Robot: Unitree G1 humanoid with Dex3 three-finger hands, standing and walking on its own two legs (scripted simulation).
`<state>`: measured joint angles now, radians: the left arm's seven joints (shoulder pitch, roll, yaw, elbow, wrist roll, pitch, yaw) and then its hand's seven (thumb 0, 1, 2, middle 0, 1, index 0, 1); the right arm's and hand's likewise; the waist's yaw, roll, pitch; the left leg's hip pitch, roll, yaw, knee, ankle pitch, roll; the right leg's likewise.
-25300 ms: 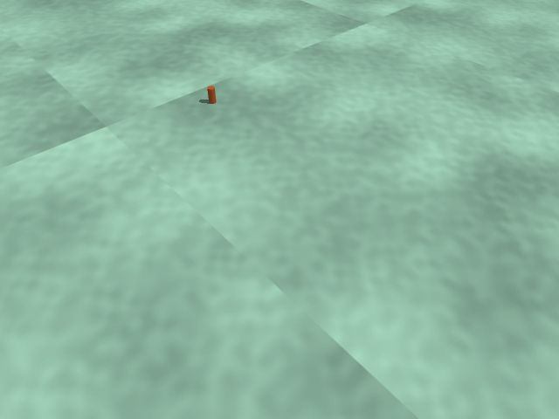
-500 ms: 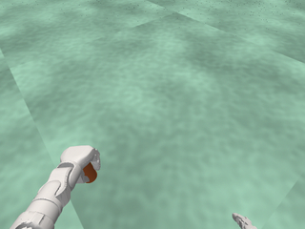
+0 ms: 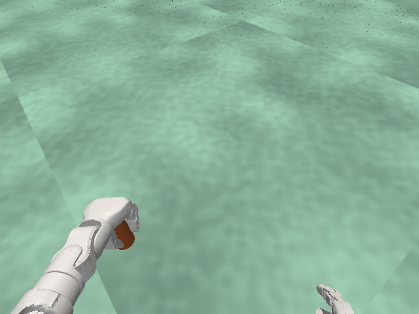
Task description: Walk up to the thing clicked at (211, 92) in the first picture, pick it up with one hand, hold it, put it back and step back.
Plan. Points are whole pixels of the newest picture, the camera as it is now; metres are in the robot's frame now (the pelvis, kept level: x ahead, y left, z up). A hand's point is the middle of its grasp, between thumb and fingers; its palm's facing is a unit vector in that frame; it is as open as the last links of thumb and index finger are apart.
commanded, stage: hold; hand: left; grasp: from above
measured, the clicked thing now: (117, 230) +0.31 +0.23 -0.06
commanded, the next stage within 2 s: crouch in 0.38 s
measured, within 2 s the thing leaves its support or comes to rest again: neither
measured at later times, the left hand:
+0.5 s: hand (114, 228) +0.30 +0.22 -0.03, palm faces -0.45 -0.07 -0.89, open 6.5 cm
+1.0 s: hand (123, 247) +0.31 +0.24 -0.16, palm faces -0.44 +0.01 -0.90, open 6.6 cm
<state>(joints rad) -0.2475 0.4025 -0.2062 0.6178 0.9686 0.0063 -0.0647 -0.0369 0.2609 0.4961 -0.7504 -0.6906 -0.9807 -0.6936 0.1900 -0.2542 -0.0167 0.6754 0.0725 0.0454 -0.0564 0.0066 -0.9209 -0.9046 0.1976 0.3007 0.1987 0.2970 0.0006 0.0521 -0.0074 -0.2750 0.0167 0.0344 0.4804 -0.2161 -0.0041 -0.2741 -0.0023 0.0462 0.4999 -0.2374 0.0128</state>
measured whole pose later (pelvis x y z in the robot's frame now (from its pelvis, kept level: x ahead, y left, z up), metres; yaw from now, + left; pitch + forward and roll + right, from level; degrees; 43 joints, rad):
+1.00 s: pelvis -0.01 +0.00 -0.06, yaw +2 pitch +15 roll -1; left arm -0.45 0.39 -0.15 1.04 1.15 -0.09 0.27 -0.04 0.29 0.51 -0.71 -0.69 -0.92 -0.72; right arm 0.23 -0.27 -0.07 0.70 0.01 0.05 -0.01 0.00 -0.90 -0.90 0.20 0.30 0.20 0.30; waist -0.05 0.01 -0.11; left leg -0.84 0.02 -0.01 0.98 -0.40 -0.01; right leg -0.81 0.01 0.01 0.96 -0.42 0.01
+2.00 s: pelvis -0.06 +0.00 -0.36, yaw -4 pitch +37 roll -7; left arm -0.82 0.66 0.11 1.28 1.23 -0.20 0.35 -0.04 0.30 0.49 -0.71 -0.68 -0.94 -0.69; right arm 0.13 -0.26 -0.02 0.75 -0.11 -0.06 0.11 0.00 -0.92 -0.90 0.20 0.30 0.20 0.30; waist -0.16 0.00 -0.12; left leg -2.12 0.03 -0.11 2.15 -0.68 -0.01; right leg -2.05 0.04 -0.06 2.09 -0.70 0.03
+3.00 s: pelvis -0.07 +0.00 -0.45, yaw -7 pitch +33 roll -9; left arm -0.91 0.82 0.16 1.46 1.29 -0.28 0.42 -0.04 0.31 0.46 -0.73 -0.64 -0.97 -0.64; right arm 0.10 -0.26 0.08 0.76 -0.16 -0.06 0.14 0.00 -0.92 -0.90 0.20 0.30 0.20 0.30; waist -0.22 -0.05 -0.01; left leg -2.33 0.01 -0.16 2.43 -0.68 -0.01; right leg -2.24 0.05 -0.10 2.35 -0.69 0.04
